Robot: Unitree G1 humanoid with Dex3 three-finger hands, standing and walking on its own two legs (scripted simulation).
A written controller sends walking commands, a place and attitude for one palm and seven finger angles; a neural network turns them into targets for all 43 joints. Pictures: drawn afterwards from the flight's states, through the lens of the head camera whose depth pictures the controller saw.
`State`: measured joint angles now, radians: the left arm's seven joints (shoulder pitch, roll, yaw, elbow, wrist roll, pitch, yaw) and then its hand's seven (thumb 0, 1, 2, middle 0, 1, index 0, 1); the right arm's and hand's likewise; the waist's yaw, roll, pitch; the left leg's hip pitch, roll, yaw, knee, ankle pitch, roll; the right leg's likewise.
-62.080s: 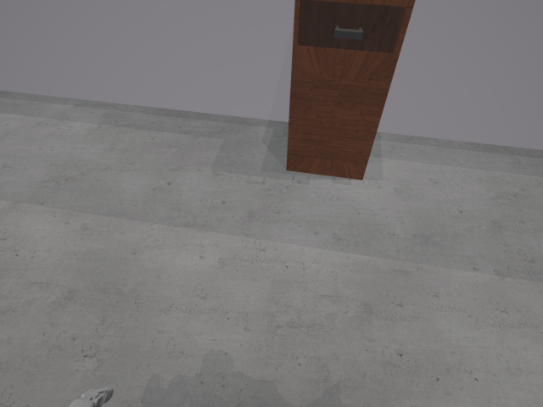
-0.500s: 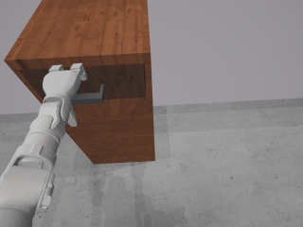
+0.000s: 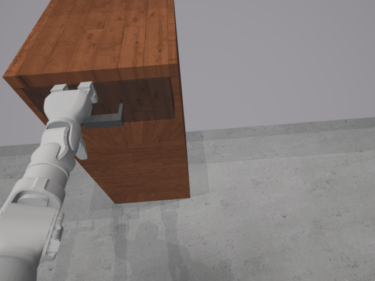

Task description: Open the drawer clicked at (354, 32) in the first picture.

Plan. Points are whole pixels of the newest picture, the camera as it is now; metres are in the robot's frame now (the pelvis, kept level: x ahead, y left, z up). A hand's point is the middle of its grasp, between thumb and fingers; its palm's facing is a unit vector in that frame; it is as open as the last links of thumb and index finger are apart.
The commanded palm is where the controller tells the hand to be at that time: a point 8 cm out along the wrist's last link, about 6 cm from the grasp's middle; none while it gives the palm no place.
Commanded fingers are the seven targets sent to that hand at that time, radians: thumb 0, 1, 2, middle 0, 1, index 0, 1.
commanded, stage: re-aim the fingers above the handle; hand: left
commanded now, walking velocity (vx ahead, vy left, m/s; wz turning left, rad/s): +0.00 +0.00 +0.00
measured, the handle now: (105, 114) +0.54 +0.23 +0.01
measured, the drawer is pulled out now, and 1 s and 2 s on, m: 0.00 0.00 0.00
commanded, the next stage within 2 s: lower the fingers behind the handle in 1.28 s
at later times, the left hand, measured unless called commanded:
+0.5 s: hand (75, 125) +0.45 +0.27 +0.06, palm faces -0.08 +0.02 -1.00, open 13.8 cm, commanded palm +0.44 +0.24 +0.12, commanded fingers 0.00 -0.50 0.30 -0.30 -1.20 -0.30 -1.20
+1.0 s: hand (88, 128) +0.45 +0.24 +0.05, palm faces -0.17 +0.00 -0.99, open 13.8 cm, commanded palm +0.45 +0.23 +0.12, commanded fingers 0.00 -0.50 0.30 -0.30 -1.20 -0.30 -1.20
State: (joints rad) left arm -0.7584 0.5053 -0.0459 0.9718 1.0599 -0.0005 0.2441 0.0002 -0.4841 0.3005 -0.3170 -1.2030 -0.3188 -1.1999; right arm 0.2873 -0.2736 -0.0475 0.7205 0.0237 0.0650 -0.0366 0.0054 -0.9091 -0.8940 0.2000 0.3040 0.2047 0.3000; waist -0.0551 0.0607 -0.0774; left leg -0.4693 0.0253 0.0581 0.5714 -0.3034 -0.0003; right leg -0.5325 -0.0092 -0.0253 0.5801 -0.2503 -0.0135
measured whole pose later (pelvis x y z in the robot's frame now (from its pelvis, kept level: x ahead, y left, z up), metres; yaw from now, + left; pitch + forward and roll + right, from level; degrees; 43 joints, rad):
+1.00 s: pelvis +0.01 +0.01 +0.00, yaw +1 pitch +12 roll +0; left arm -0.74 0.47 -0.16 0.89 0.99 -0.01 0.09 0.00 -0.48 0.30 -0.32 -1.20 -0.32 -1.20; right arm 0.32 -0.26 -0.05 0.71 0.01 0.07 -0.05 0.01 -0.91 -0.89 0.20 0.30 0.21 0.30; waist -0.04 0.06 -0.08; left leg -0.47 0.01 0.05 0.58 -0.32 0.02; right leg -0.52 -0.02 -0.03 0.57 -0.26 0.00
